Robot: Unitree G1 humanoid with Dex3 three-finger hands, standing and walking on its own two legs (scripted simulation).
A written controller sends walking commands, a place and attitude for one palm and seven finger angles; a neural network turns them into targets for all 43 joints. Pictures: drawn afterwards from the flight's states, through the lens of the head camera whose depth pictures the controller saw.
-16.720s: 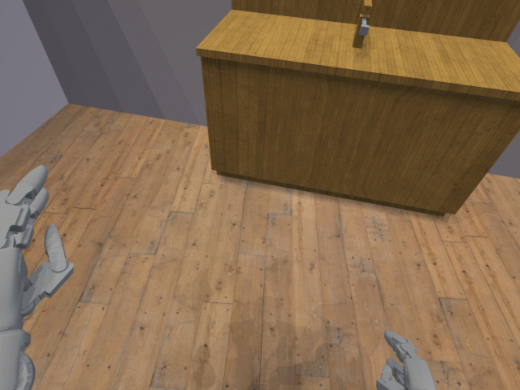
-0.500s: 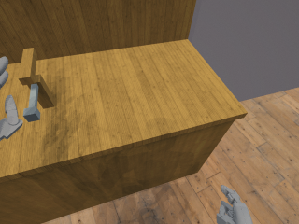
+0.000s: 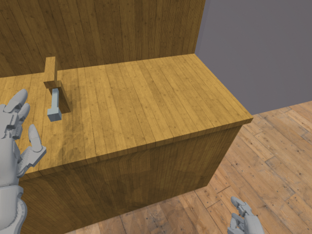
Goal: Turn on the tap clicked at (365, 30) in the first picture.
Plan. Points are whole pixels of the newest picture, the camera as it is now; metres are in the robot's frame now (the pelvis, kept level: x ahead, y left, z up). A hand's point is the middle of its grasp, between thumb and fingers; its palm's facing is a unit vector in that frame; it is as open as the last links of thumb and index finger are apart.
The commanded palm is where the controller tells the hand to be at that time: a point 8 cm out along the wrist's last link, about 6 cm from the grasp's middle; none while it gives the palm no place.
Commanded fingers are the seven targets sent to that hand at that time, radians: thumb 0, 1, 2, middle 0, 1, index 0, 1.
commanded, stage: come to a stop and stand still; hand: left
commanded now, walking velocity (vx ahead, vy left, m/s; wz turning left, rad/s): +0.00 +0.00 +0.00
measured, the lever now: (54, 114) +0.38 +0.33 +0.08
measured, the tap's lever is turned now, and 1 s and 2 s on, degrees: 0 0 0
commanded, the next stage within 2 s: look again from close up in 1.14 s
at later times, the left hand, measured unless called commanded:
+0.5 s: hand (23, 141) +0.23 +0.29 +0.17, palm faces +0.43 -0.83 -0.35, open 7.4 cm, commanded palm +0.17 +0.32 +0.18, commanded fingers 0.00 0.90 0.90 -0.20 -0.30 -0.20 -0.30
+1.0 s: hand (30, 129) +0.26 +0.29 +0.17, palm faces +0.43 -0.83 -0.34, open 7.4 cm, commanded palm +0.20 +0.33 +0.18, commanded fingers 0.00 0.90 0.90 -0.20 -0.30 -0.20 -0.30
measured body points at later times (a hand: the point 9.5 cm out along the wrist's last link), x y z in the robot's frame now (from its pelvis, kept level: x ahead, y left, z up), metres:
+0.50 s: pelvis +0.01 +0.04 +0.00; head +0.01 +0.06 +0.45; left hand +0.20 +0.33 +0.19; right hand +0.17 -0.18 -0.07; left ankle +0.03 +0.10 -0.74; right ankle +0.09 -0.05 -0.74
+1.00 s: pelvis +0.05 +0.04 +0.00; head +0.07 +0.06 +0.45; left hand +0.23 +0.33 +0.19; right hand +0.25 -0.17 -0.06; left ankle +0.03 +0.11 -0.74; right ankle +0.09 -0.05 -0.74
